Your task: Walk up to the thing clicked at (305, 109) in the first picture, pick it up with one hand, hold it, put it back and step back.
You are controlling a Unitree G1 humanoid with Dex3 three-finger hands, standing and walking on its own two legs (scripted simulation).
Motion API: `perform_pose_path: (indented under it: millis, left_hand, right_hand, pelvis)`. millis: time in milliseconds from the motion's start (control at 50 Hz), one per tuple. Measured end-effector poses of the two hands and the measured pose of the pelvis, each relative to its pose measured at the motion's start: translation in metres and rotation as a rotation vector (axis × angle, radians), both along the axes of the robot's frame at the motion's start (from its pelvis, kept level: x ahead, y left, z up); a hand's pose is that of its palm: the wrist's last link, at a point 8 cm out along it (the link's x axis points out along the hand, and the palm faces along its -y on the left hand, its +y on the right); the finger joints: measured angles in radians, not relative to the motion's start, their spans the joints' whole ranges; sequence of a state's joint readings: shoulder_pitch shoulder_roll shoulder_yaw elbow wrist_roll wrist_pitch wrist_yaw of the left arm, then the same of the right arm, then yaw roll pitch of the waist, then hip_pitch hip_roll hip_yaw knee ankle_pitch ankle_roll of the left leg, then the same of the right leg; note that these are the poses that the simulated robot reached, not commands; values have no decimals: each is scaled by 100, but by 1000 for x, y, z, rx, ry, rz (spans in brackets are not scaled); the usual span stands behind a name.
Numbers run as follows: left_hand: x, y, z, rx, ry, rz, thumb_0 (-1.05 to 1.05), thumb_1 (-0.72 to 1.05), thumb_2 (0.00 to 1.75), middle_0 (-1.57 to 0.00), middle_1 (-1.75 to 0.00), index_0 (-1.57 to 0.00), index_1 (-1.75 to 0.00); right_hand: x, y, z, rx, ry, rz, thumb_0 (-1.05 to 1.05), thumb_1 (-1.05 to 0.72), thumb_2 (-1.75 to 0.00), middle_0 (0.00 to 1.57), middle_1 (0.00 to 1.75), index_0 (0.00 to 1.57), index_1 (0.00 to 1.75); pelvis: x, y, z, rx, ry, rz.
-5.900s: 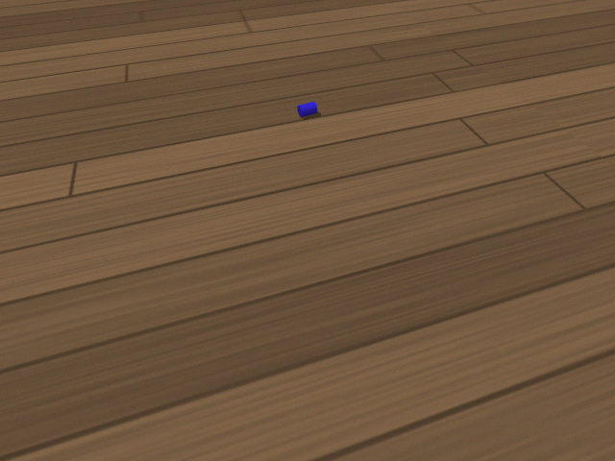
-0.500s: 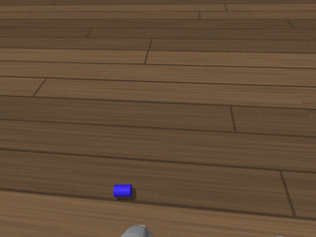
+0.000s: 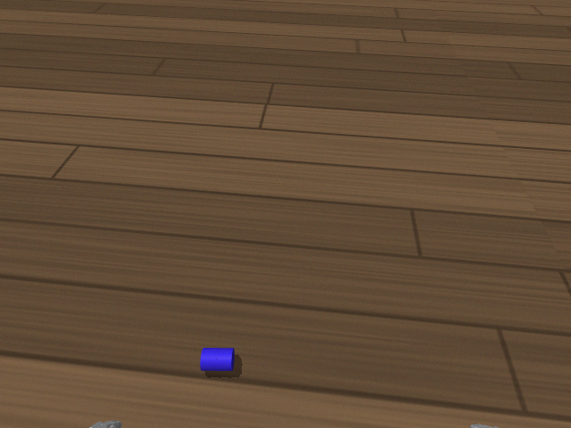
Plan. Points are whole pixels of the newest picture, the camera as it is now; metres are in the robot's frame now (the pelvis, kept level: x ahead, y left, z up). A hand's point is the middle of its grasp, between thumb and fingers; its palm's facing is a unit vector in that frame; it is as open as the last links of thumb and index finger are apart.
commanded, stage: walk up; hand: left
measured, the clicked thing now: (217, 359) +0.44 +0.26 -0.74
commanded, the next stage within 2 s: stand in 0.80 s
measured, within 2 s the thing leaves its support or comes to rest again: neither
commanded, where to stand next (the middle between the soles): +0.05 +0.03 m, yaw -2 degrees
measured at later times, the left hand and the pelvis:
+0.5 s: hand out of the picture +0.08 +0.26 -0.15, palm faces -0.01 -0.93 -0.36, open 7.4 cm; pelvis +0.01 +0.00 +0.01, yaw +0 degrees
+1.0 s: hand out of the picture +0.10 +0.25 -0.15, palm faces -0.01 -0.94 -0.34, open 7.4 cm; pelvis +0.01 +0.00 +0.01, yaw +0 degrees
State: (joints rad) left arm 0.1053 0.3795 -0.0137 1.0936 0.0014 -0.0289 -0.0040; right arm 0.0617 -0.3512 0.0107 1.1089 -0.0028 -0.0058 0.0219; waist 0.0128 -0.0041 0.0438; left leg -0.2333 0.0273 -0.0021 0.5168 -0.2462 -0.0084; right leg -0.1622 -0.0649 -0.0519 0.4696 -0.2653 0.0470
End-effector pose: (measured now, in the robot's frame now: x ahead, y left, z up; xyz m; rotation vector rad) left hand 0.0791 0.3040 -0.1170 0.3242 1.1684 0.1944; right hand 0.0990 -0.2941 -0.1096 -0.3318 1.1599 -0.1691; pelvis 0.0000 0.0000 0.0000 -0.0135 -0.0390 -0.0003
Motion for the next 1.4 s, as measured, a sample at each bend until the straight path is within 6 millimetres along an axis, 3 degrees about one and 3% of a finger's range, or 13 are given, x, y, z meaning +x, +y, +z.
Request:
perform_pose_path:
  millis: [180,400,880,1120,1400]
  left_hand:
    - [-4,-1,4,1,36,19,1,91,90,-21,-30,-20,-30]
    - [-6,0,9,13,59,33,1,91,90,-21,-30,-20,-30]
    - [14,-7,10,0,36,28,1,91,90,-21,-30,-20,-30]
    - [3,-12,7,-10,63,28,1,91,90,-21,-30,-20,-30]
    - [-11,-14,7,-12,77,32,1,91,90,-21,-30,-20,-30]
  right_hand:
    - [6,-8,5,-10,6,-12,1,-91,-90,21,30,21,30]
    - [-3,-10,1,-5,46,-27,1,-91,-90,21,30,21,30]
    - [-2,-7,1,-3,50,-34,1,-91,-90,21,30,21,30]
    - [0,-10,4,-10,36,-24,1,-91,-90,21,30,21,30]
    - [-13,-12,3,-8,50,-28,1,-91,-90,21,30,21,30]
  pelvis:
    - [4,-1,6,5,0,4]
    - [9,-2,8,7,2,9]
    - [16,-3,10,12,3,6]
    - [10,-6,11,10,4,3]
    - [6,-8,11,9,-2,1]
